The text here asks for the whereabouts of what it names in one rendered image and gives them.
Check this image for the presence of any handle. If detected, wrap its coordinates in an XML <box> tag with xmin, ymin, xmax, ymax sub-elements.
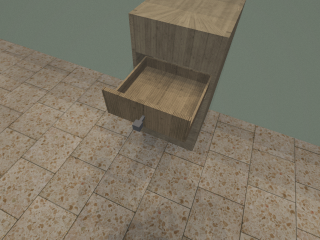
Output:
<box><xmin>132</xmin><ymin>115</ymin><xmax>145</xmax><ymax>132</ymax></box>

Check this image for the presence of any cabinet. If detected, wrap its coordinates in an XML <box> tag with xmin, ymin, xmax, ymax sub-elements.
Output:
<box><xmin>128</xmin><ymin>0</ymin><xmax>246</xmax><ymax>151</ymax></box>

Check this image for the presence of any drawer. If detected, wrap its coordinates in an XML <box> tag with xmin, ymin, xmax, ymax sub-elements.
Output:
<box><xmin>101</xmin><ymin>56</ymin><xmax>212</xmax><ymax>143</ymax></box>

